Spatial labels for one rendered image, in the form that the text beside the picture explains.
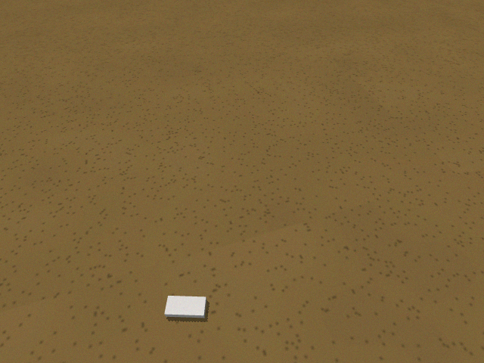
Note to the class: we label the small box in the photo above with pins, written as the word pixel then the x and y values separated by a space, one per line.
pixel 186 306

